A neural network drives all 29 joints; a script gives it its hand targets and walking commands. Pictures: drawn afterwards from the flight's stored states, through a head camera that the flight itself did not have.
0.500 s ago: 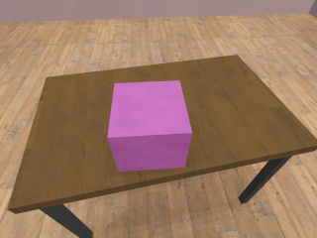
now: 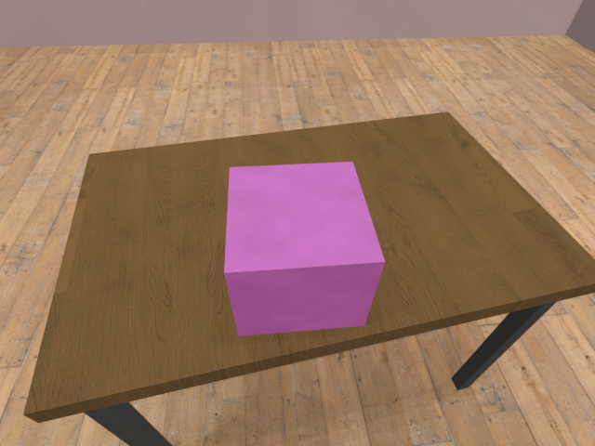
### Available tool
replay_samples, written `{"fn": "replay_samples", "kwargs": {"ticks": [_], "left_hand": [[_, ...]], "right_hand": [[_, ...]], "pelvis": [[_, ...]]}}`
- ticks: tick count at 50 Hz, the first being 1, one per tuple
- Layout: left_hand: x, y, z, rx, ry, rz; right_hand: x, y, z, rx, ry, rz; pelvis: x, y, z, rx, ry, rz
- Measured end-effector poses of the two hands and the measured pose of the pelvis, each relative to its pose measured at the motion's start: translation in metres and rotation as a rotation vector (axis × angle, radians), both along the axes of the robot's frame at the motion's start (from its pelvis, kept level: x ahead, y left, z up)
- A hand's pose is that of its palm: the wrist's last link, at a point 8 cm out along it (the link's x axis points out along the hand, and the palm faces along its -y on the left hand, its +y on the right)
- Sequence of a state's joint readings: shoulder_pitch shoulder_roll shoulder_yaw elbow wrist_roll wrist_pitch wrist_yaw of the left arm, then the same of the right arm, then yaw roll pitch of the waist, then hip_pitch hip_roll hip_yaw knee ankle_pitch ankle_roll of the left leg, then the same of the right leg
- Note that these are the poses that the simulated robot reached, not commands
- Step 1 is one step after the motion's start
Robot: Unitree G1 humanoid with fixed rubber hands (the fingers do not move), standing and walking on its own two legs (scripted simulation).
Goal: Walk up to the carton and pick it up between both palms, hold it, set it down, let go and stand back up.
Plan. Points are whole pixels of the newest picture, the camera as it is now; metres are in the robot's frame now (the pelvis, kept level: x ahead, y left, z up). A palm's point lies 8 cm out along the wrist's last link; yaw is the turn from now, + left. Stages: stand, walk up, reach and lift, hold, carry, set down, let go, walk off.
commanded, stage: stand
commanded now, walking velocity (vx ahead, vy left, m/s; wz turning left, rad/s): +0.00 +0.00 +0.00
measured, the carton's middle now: (297, 246) +0.46 +0.02 -0.01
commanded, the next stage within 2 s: reach and lift in 0.72 s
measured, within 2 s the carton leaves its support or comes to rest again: neither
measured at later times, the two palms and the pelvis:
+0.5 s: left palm out of the picture -0.02 +0.19 -0.16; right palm out of the picture -0.01 -0.20 -0.15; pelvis +0.01 +0.00 +0.00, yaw +0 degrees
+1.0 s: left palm (154, 433) +0.19 +0.22 -0.13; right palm out of the picture +0.18 -0.25 -0.13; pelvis -0.05 -0.03 -0.04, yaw +1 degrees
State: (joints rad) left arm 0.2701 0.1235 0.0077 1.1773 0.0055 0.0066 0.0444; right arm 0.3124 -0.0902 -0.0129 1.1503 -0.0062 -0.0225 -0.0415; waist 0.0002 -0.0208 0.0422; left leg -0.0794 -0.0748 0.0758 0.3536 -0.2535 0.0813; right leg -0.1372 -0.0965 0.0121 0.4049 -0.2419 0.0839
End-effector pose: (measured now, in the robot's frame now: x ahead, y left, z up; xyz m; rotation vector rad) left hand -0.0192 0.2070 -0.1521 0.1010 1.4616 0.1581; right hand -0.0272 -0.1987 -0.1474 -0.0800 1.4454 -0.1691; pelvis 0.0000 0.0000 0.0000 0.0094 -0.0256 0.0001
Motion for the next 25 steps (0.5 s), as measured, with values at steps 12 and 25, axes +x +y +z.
{"fn": "replay_samples", "kwargs": {"ticks": [12,25], "left_hand": [[0.001,-0.004,-0.002,-0.006,0.024,0.009],[0.001,-0.014,-0.003,-0.021,0.032,0.013]], "right_hand": [[0.002,0.0,-0.001,-0.004,0.02,-0.004],[0.013,-0.002,-0.003,-0.005,0.001,0.003]], "pelvis": [[0.01,0.001,-0.002,0.0,0.002,0.004],[0.014,-0.001,-0.002,-0.003,-0.003,0.006]]}}
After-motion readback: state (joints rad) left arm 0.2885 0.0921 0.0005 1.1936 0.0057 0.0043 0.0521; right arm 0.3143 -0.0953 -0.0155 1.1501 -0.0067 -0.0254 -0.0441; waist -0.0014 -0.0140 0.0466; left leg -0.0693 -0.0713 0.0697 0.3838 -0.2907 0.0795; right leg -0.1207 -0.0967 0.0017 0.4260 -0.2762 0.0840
